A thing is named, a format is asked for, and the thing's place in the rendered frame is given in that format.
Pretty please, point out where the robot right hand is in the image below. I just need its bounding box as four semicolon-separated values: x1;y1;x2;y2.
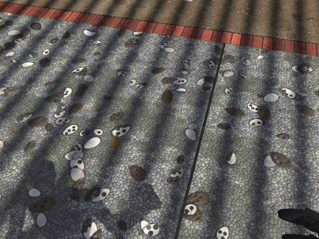
277;207;319;239

